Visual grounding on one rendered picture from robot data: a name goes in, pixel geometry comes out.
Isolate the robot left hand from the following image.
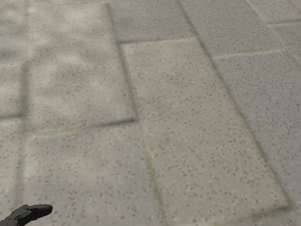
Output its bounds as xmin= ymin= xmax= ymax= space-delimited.
xmin=0 ymin=204 xmax=53 ymax=226

